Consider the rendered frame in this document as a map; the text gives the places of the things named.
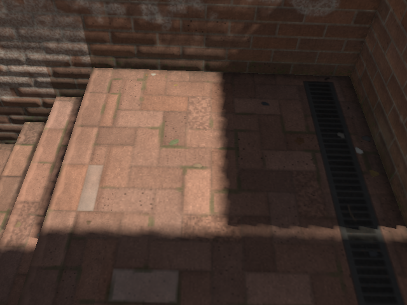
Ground stairs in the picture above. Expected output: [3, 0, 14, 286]
[0, 97, 83, 305]

